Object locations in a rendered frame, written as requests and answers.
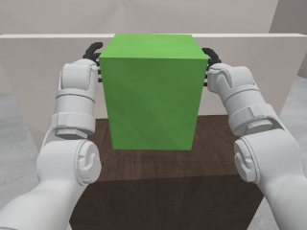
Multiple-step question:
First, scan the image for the right robot forearm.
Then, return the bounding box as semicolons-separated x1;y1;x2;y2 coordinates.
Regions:
207;63;305;170

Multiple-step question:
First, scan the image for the left robot upper arm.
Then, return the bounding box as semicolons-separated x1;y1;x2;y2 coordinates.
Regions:
0;139;102;230

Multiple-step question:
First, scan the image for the carton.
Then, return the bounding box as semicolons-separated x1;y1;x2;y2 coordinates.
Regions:
98;34;208;150

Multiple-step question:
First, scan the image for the right robot hand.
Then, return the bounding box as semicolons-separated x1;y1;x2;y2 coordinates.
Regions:
202;47;222;87

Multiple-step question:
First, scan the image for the pedestal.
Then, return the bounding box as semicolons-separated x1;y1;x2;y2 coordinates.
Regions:
69;114;264;230

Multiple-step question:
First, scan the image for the left robot forearm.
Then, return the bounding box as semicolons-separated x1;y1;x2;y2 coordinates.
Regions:
35;58;99;177

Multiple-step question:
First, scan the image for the right robot upper arm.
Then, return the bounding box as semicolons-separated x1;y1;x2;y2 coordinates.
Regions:
233;128;307;230

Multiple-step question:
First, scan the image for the left robot hand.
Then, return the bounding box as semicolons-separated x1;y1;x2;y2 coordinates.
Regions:
83;42;104;82

